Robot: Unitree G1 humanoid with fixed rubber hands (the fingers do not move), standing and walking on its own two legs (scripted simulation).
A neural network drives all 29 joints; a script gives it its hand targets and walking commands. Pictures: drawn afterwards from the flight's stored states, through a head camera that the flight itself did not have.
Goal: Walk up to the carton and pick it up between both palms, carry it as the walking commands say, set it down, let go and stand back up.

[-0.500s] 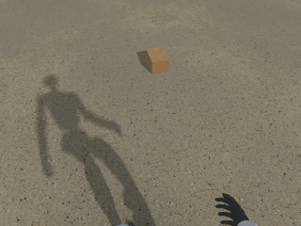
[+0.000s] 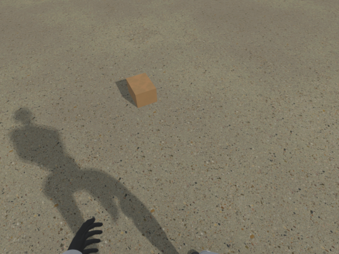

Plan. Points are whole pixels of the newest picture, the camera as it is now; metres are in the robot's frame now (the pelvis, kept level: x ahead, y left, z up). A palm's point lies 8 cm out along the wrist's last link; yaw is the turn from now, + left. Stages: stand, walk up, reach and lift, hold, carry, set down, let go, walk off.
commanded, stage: walk up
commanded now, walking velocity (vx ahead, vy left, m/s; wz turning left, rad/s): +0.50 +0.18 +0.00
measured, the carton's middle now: (141, 89) +1.50 +0.10 -0.69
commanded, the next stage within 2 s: none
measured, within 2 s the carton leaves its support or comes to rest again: neither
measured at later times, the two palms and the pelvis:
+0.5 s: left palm out of the picture +0.09 +0.28 -0.10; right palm (211, 158) +0.41 -0.16 -0.10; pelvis +0.23 +0.04 +0.01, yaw +0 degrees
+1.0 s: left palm (87, 114) +0.66 +0.27 -0.10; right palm (214, 176) +0.35 -0.16 -0.11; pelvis +0.47 +0.06 +0.01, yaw +0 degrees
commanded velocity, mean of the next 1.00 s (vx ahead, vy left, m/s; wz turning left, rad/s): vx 0.50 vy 0.07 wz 0.00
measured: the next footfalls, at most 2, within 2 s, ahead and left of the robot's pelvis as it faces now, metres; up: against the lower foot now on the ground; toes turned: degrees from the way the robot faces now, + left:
left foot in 0.54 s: +0.38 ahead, +0.19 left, +0.00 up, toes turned +8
right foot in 1.06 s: +0.65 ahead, -0.08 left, +0.00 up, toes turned -8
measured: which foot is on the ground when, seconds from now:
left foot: down 0.00-0.00, up 0.02-0.52, down 0.54-1.00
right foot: down 0.00-0.52, up 0.54-1.00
